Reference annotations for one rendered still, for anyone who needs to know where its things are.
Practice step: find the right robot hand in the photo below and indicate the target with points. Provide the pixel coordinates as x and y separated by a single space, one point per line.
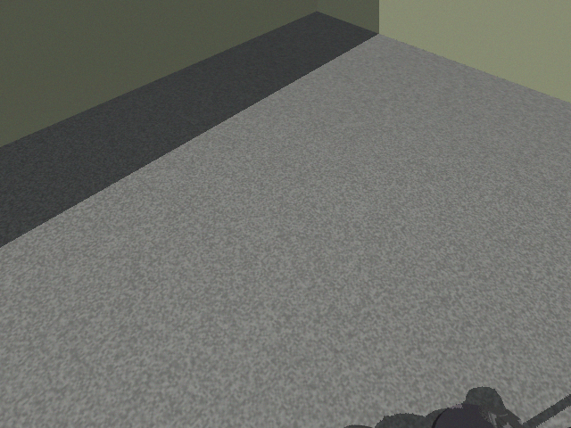
499 418

